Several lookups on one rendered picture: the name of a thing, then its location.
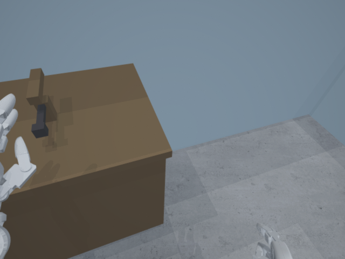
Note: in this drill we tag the counter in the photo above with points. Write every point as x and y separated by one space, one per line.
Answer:
100 174

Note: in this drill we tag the robot right hand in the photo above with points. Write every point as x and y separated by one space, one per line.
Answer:
278 250

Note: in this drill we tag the tap lever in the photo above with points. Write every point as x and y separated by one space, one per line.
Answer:
40 129

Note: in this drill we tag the robot left hand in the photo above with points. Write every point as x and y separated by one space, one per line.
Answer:
17 175

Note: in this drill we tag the robot left forearm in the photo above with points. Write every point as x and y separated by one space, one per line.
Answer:
4 237

